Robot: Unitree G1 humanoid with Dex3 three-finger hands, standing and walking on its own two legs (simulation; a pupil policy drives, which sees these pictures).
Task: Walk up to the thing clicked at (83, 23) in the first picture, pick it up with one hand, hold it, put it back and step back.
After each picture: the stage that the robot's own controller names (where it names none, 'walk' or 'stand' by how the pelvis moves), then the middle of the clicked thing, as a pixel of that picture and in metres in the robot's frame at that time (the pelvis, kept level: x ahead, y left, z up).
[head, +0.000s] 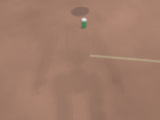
stand; (84, 23) +1.76 +0.00 -0.72
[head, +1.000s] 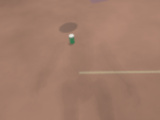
walk; (71, 39) +1.61 +0.25 -0.69
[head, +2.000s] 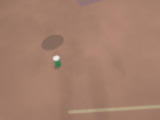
walk; (57, 61) +1.08 +0.37 -0.71
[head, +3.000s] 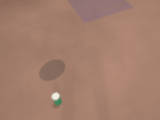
walk; (57, 99) +0.66 +0.32 -0.72
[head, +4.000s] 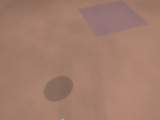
walk; out of the picture +0.44 +0.21 -0.71
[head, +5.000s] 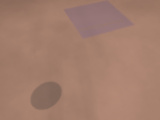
stand; out of the picture +0.36 +0.22 -0.72
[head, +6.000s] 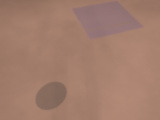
stand; out of the picture +0.34 +0.20 -0.72
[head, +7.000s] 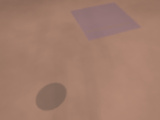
stand; out of the picture +0.36 +0.21 -0.73
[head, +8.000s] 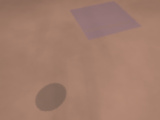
stand; out of the picture +0.34 +0.21 -0.73
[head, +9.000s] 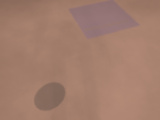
go down; out of the picture +0.34 +0.21 -0.73
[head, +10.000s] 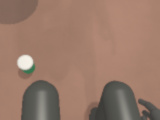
go down; (27, 65) +0.42 +0.23 -0.35
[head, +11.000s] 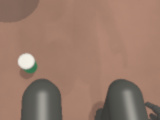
approach; (28, 64) +0.41 +0.24 -0.31
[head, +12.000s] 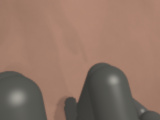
close in; out of the picture +0.40 +0.28 -0.22
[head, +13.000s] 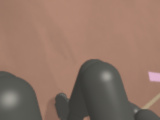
close; out of the picture +0.40 +0.29 -0.22
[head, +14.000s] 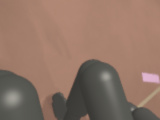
lift; out of the picture +0.39 +0.28 -0.23
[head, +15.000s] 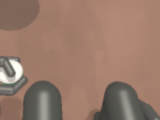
lift; (12, 76) +0.33 +0.25 -0.08
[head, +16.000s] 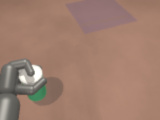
hold; (34, 84) +0.33 +0.17 +0.05
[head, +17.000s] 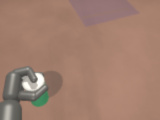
hold; (36, 90) +0.33 +0.17 +0.00
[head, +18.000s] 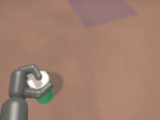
hold; (41, 88) +0.33 +0.16 +0.00
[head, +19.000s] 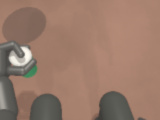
crouch; (24, 63) +0.41 +0.20 -0.10
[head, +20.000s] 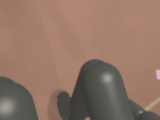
lower; out of the picture +0.41 +0.28 -0.23
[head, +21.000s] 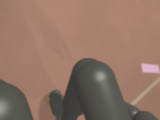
lower; out of the picture +0.42 +0.30 -0.23
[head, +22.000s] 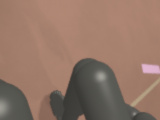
lower; out of the picture +0.42 +0.30 -0.22
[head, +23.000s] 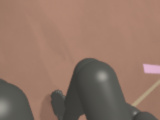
lower; out of the picture +0.42 +0.30 -0.22
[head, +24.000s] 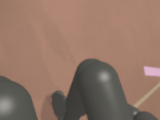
loosen; out of the picture +0.41 +0.29 -0.22
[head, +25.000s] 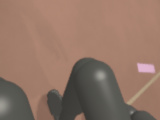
withdraw; out of the picture +0.41 +0.29 -0.23
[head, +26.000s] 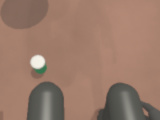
walk; (39, 65) +0.45 +0.22 -0.35
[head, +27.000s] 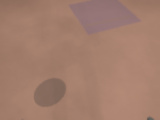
stand; out of the picture +0.36 +0.18 -0.66
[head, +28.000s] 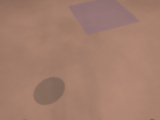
stand; out of the picture +0.39 +0.20 -0.67
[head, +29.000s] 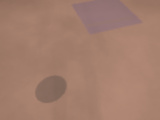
stand; out of the picture +0.39 +0.19 -0.69
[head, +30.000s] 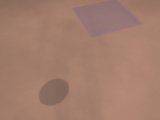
walk; out of the picture +0.39 +0.19 -0.72
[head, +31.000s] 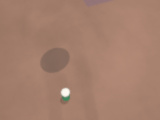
walk; (65, 94) +0.54 +0.13 -0.70
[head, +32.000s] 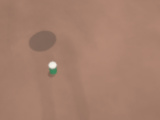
walk; (52, 68) +0.79 +0.22 -0.71
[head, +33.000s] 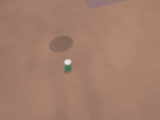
stand; (68, 65) +0.99 +0.19 -0.70
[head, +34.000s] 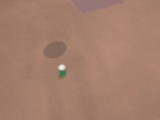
stand; (62, 70) +0.98 +0.23 -0.73
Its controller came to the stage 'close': yes
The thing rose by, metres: 0.71
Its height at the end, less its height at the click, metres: +0.00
